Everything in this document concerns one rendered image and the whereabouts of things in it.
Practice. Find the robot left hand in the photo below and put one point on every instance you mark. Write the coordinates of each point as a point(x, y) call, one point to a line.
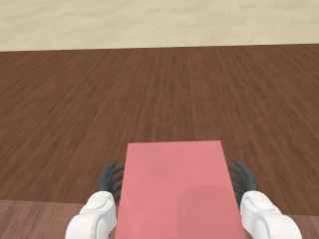
point(107, 180)

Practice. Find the right robot forearm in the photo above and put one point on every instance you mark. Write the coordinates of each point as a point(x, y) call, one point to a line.
point(263, 220)

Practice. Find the robot right hand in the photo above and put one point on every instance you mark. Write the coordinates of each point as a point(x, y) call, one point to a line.
point(246, 181)

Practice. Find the left robot forearm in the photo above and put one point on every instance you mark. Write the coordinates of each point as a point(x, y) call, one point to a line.
point(96, 219)

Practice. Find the carton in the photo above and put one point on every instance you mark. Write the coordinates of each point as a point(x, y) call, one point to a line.
point(177, 190)

